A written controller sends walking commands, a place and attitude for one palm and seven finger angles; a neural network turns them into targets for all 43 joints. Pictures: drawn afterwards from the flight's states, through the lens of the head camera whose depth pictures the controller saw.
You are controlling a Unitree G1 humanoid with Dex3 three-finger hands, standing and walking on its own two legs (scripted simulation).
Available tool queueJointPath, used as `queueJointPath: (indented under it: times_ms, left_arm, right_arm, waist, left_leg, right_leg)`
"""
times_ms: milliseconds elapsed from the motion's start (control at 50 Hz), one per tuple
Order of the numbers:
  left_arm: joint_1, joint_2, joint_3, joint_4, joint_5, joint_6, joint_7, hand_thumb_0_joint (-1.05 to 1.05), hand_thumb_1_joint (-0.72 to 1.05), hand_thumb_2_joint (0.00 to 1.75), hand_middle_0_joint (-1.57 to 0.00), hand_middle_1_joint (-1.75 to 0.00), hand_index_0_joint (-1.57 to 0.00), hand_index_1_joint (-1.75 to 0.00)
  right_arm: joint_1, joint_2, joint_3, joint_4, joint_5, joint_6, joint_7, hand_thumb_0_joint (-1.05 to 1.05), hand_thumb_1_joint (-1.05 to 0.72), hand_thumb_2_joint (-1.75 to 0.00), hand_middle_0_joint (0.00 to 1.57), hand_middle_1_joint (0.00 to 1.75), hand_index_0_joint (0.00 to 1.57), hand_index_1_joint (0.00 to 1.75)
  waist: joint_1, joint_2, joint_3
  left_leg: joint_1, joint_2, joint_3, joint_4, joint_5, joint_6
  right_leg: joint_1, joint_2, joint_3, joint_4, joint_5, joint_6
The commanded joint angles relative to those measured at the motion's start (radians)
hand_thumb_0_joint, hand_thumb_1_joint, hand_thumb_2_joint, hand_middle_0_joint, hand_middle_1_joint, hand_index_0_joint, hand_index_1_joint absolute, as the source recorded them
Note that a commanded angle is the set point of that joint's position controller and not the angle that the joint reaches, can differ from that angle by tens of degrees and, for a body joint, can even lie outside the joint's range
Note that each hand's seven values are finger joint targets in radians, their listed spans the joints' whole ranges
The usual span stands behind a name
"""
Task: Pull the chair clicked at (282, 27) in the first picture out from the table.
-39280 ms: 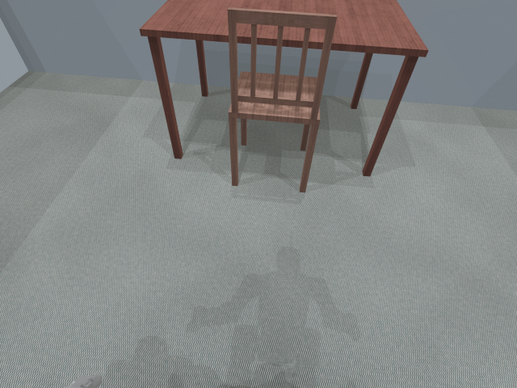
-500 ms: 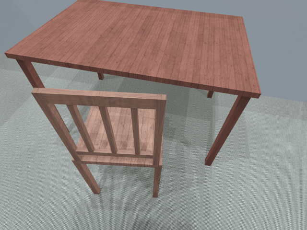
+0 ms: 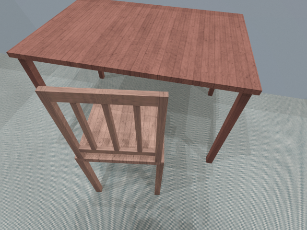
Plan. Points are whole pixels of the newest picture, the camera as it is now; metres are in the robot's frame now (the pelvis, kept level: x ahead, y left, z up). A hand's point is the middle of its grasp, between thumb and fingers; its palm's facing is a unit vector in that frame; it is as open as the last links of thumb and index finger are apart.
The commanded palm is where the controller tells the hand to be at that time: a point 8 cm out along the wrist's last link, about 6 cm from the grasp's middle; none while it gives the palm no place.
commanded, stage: look again from close up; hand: left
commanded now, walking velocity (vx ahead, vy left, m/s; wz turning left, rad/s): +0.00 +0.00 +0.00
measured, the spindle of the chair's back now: (112, 129) +0.45 +0.18 -0.08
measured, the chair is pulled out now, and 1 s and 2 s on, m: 0.15 0.15 0.15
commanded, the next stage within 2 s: raise the hand toward the chair's back in 0.90 s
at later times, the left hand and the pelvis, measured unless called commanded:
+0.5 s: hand out of the picture +0.04 +0.16 -0.17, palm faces +0.00 -0.97 -0.23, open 7.4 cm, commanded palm none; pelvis +0.02 -0.03 +0.00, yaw +0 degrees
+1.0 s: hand out of the picture +0.04 +0.15 -0.17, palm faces +0.00 -0.98 -0.20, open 7.4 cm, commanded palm +0.13 +0.20 -0.07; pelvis +0.03 -0.03 +0.00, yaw -1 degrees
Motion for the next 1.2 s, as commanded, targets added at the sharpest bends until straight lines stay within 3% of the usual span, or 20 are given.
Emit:
queueJointPath:
  times_ms: [0,80,160,220,280,320,380,620,740,960,980,1000,1020,1040,1060,1080,1100,1120,1140,1180]
  left_arm:
    - [0.043,0.124,0.022,-0.061,-0.001,-0.022,0.002,0.0,0.9,0.9,-0.2,-0.3,-0.2,-0.3]
    - [0.051,0.101,0.014,-0.049,-0.003,-0.025,-0.002,0.0,0.9,0.9,-0.2,-0.3,-0.2,-0.3]
    - [0.034,0.115,0.014,-0.055,-0.005,-0.025,-0.004,0.0,0.9,0.9,-0.2,-0.3,-0.2,-0.3]
    - [0.029,0.127,0.019,-0.061,-0.006,-0.024,-0.006,0.0,0.9,0.9,-0.2,-0.3,-0.2,-0.3]
    - [0.026,0.139,0.021,-0.06,-0.008,-0.026,-0.006,0.0,0.9,0.9,-0.2,-0.3,-0.2,-0.3]
    - [0.016,0.145,0.023,-0.063,-0.009,-0.024,-0.007,0.0,0.9,0.9,-0.2,-0.3,-0.2,-0.3]
    - [0.013,0.154,0.025,-0.063,-0.009,-0.028,-0.007,0.0,0.9,0.9,-0.2,-0.3,-0.2,-0.3]
    - [-0.006,0.153,0.028,-0.053,-0.011,-0.027,-0.007,0.0,0.9,0.9,-0.2,-0.3,-0.2,-0.3]
    - [-0.001,0.146,0.026,-0.04,-0.01,-0.025,-0.007,0.0,0.9,0.9,-0.2,-0.3,-0.2,-0.3]
    - [0.015,0.135,0.026,-0.026,-0.01,-0.025,-0.005,0.0,0.9,0.9,-0.2,-0.3,-0.2,-0.3]
    - [0.085,0.16,0.033,0.015,-0.002,-0.036,0.032,0.0,0.9,0.9,-0.2,-0.3,-0.2,-0.3]
    - [-0.634,0.533,0.325,-1.491,-0.209,-0.223,0.031,0.0,0.88,0.89,-0.2,-0.3,-0.2,-0.3]
    - [-0.235,0.276,0.112,-1.271,-0.125,-0.162,0.041,0.0,0.85,0.88,-0.2,-0.29,-0.2,-0.29]
    - [-0.129,0.194,0.084,-1.052,-0.132,-0.128,0.074,0.0,0.83,0.87,-0.19,-0.29,-0.19,-0.29]
    - [0.04,0.006,-0.022,-1.04,-0.159,-0.067,0.056,0.0,0.81,0.86,-0.19,-0.29,-0.19,-0.29]
    - [-0.073,0.027,-0.025,-1.161,-0.179,-0.091,0.036,0.0,0.78,0.85,-0.19,-0.28,-0.19,-0.28]
    - [-0.057,-0.016,-0.033,-1.048,-0.178,-0.12,0.019,0.0,0.76,0.84,-0.19,-0.28,-0.19,-0.28]
    - [-0.096,-0.006,-0.017,-0.999,-0.178,-0.177,-0.006,0.0,0.74,0.83,-0.18,-0.27,-0.18,-0.27]
    - [0.013,-0.042,-0.016,-0.91,-0.187,-0.233,-0.04,0.0,0.71,0.82,-0.18,-0.27,-0.18,-0.27]
    - [0.196,-0.034,0.048,-0.841,-0.221,-0.372,-0.131,0.0,0.67,0.8,-0.18,-0.26,-0.18,-0.26]
  right_arm:
    - [0.034,-0.124,-0.023,-0.092,-0.012,-0.036,-0.009,0.0,-0.9,-0.9,0.2,0.3,0.2,0.3]
    - [0.028,-0.122,-0.024,-0.099,-0.003,-0.031,-0.013,0.0,-0.9,-0.9,0.2,0.3,0.2,0.3]
    - [0.043,-0.125,-0.021,-0.082,-0.005,-0.027,-0.01,0.0,-0.9,-0.9,0.2,0.3,0.2,0.3]
    - [0.035,-0.13,-0.017,-0.072,-0.006,-0.029,-0.01,0.0,-0.9,-0.9,0.2,0.3,0.2,0.3]
    - [0.026,-0.135,-0.015,-0.067,-0.006,-0.031,-0.011,0.0,-0.9,-0.9,0.2,0.3,0.2,0.3]
    - [0.018,-0.137,-0.014,-0.062,-0.007,-0.032,-0.012,0.0,-0.9,-0.9,0.2,0.3,0.2,0.3]
    - [0.008,-0.134,-0.014,-0.055,-0.007,-0.031,-0.013,0.0,-0.9,-0.9,0.2,0.3,0.2,0.3]
    - [0.004,-0.126,-0.013,-0.016,-0.006,-0.033,-0.02,0.0,-0.9,-0.9,0.2,0.3,0.2,0.3]
    - [0.002,-0.12,-0.013,-0.002,-0.005,-0.029,-0.021,0.0,-0.9,-0.9,0.2,0.3,0.2,0.3]
    - [0.01,-0.115,-0.014,0.015,-0.003,-0.033,-0.025,0.0,-0.9,-0.9,0.2,0.3,0.2,0.3]
    - [-0.084,-0.157,-0.027,-0.055,0.007,-0.033,-0.02,0.0,-0.9,-0.9,0.2,0.3,0.2,0.3]
    - [-0.15,-0.312,-0.075,-0.322,0.002,-0.157,-0.119,0.0,-0.9,-0.9,0.2,0.3,0.2,0.3]
    - [-0.129,-0.203,-0.008,-0.322,0.017,-0.268,-0.129,0.0,-0.9,-0.9,0.2,0.3,0.2,0.3]
    - [-0.105,-0.222,-0.011,-0.27,0.022,-0.317,-0.105,0.0,-0.9,-0.9,0.2,0.3,0.2,0.3]
    - [-0.108,-0.2,-0.022,-0.304,0.035,-0.328,-0.082,0.0,-0.9,-0.9,0.2,0.3,0.2,0.3]
    - [-0.115,-0.237,-0.021,-0.348,0.045,-0.335,-0.077,0.0,-0.9,-0.9,0.2,0.3,0.2,0.3]
    - [-0.124,-0.23,-0.031,-0.363,0.038,-0.343,-0.079,0.0,-0.9,-0.9,0.2,0.3,0.2,0.3]
    - [-0.106,-0.256,-0.049,-0.386,0.027,-0.352,-0.068,0.0,-0.9,-0.9,0.2,0.3,0.2,0.3]
    - [-0.109,-0.251,-0.062,-0.417,0.019,-0.36,-0.057,0.0,-0.9,-0.9,0.2,0.3,0.2,0.3]
    - [-0.158,-0.245,-0.07,-0.473,0.011,-0.367,-0.029,0.0,-0.9,-0.9,0.2,0.3,0.2,0.3]
  waist:
    - [-0.004,0.196,-0.06]
    - [0.001,0.014,0.018]
    - [-0.009,-0.07,0.061]
    - [-0.005,-0.035,0.055]
    - [-0.003,-0.049,0.021]
    - [0.0,-0.012,0.014]
    - [0.002,-0.033,-0.015]
    - [0.006,0.004,-0.041]
    - [0.005,-0.007,-0.003]
    - [0.006,-0.004,-0.021]
    - [0.034,-0.06,0.002]
    - [-0.063,0.233,-0.381]
    - [0.033,0.326,-0.394]
    - [0.02,0.209,-0.346]
    - [-0.002,0.086,-0.244]
    - [-0.021,0.012,-0.179]
    - [-0.057,-0.121,-0.042]
    - [-0.072,-0.215,0.018]
    - [-0.052,-0.268,0.031]
    - [0.024,-0.295,-0.036]
  left_leg:
    - [-0.049,0.103,-0.133,-0.123,-0.069,0.018]
    - [-0.078,0.083,-0.123,-0.119,-0.084,0.025]
    - [-0.036,0.069,-0.096,-0.116,-0.054,0.016]
    - [-0.021,0.069,-0.089,-0.126,-0.015,0.014]
    - [0.009,0.067,-0.075,-0.109,0.04,0.01]
    - [0.01,0.07,-0.073,-0.115,0.052,0.009]
    - [0.032,0.068,-0.062,-0.1,0.078,0.004]
    - [0.065,0.083,-0.052,-0.098,0.16,-0.006]
    - [0.064,0.084,-0.049,-0.108,0.14,-0.008]
    - [0.09,0.093,-0.05,-0.12,0.175,-0.004]
    - [-0.016,0.108,-0.024,0.109,0.18,-0.034]
    - [0.263,-0.003,-0.024,-0.022,0.277,-0.019]
    - [0.278,0.002,0.007,-0.077,0.479,-0.019]
    - [0.208,0.013,-0.013,-0.038,0.473,-0.022]
    - [0.14,0.032,-0.038,-0.035,0.409,-0.007]
    - [0.075,0.024,-0.054,-0.019,0.284,0.0]
    - [-0.006,0.016,-0.063,0.004,0.145,0.006]
    - [-0.101,-0.001,-0.076,0.043,0.022,0.008]
    - [-0.189,-0.005,-0.088,0.085,-0.057,0.0]
    - [-0.328,-0.015,-0.076,0.175,-0.125,-0.019]
  right_leg:
    - [-0.027,-0.008,-0.002,0.007,-0.085,-0.085]
    - [-0.044,-0.017,0.032,-0.029,-0.049,-0.083]
    - [-0.1,-0.03,0.054,-0.066,-0.088,-0.078]
    - [-0.087,-0.03,0.056,-0.067,-0.059,-0.076]
    - [-0.065,-0.038,0.062,-0.071,-0.008,-0.074]
    - [-0.052,-0.037,0.059,-0.068,0.008,-0.075]
    - [-0.032,-0.047,0.066,-0.074,0.064,-0.076]
    - [0.016,-0.043,0.053,-0.067,0.187,-0.079]
    - [-0.002,-0.042,0.056,-0.085,0.17,-0.078]
    - [0.017,-0.038,0.049,-0.083,0.186,-0.074]
    - [0.028,-0.112,0.11,-0.092,0.571,-0.057]
    - [0.093,-0.014,0.023,-0.058,0.57,-0.061]
    - [0.153,0.008,-0.012,0.011,0.378,-0.11]
    - [0.089,0.036,-0.04,0.013,0.252,-0.098]
    - [0.027,0.035,-0.074,0.023,0.217,-0.078]
    - [-0.038,0.03,-0.088,0.029,0.182,-0.062]
    - [-0.133,0.036,-0.109,0.018,0.09,-0.053]
    - [-0.244,0.046,-0.115,0.025,-0.026,-0.045]
    - [-0.315,0.049,-0.125,0.068,-0.116,-0.048]
    - [-0.379,0.047,-0.12,0.169,-0.205,-0.058]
